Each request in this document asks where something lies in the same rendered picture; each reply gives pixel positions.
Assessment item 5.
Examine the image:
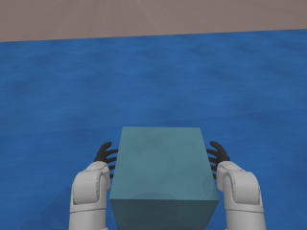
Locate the carton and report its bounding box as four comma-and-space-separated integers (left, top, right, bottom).
109, 126, 220, 230

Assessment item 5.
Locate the right robot hand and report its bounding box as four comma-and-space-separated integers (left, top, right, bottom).
206, 141, 230, 179

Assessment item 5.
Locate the robot left forearm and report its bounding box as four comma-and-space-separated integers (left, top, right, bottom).
68, 161, 111, 230

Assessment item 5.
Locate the robot right forearm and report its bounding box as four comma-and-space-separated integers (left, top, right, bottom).
216, 161, 267, 230

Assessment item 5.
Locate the left robot hand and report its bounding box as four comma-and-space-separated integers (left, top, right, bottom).
94, 141, 118, 178

